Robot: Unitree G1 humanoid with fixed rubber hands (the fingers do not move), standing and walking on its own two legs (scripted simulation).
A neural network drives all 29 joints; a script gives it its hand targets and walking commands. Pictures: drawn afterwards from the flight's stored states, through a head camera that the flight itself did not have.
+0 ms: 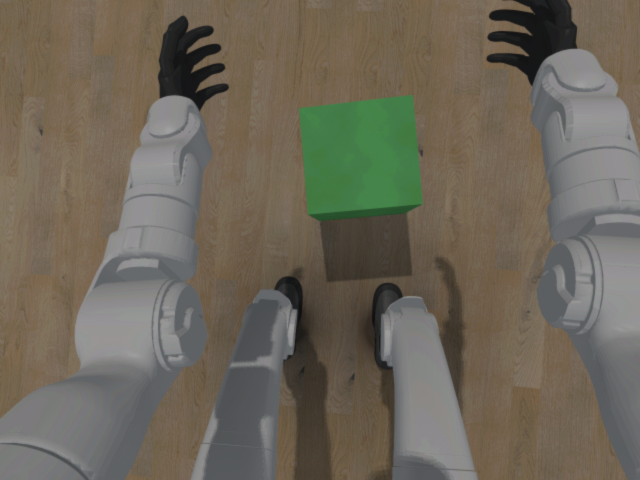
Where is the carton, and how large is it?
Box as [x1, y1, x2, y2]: [299, 95, 422, 220]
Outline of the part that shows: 412,95 299,108 307,208 309,215 318,220 404,213 422,203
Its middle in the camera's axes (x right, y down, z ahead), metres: +0.09 -0.15 +0.84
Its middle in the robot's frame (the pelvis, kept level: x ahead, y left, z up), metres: +0.50 -0.01 -0.51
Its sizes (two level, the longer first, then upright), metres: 0.210 0.200 0.250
